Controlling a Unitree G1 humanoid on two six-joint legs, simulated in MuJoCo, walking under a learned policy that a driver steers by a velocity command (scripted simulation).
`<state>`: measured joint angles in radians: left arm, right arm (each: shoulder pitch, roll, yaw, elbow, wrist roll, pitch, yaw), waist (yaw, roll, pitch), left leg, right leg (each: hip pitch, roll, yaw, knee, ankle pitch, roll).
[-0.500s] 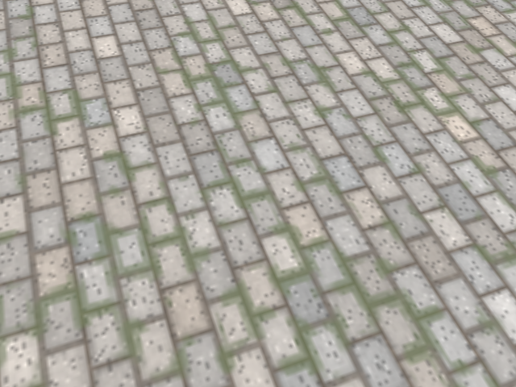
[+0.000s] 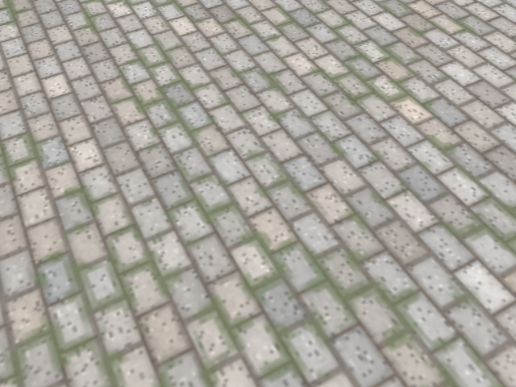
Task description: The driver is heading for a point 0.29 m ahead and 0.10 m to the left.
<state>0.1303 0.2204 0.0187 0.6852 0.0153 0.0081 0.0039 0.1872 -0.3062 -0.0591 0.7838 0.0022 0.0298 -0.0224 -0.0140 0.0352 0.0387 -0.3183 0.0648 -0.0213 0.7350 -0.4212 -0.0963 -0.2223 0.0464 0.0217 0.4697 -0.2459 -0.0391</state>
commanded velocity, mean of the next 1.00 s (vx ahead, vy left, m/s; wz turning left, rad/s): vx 0.15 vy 0.00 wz -0.02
